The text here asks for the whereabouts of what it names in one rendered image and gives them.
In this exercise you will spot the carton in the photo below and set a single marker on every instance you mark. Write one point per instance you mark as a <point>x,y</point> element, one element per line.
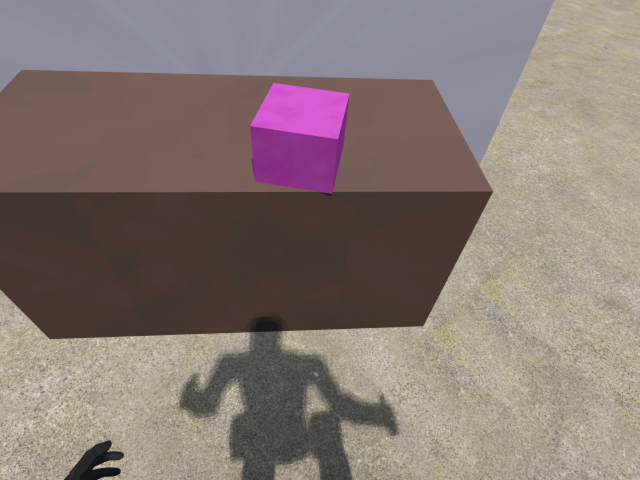
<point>297,137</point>

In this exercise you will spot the pedestal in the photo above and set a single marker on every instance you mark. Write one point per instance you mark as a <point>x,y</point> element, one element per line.
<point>129,207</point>

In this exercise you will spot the left robot hand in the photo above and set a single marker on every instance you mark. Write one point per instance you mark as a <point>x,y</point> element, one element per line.
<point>96,455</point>

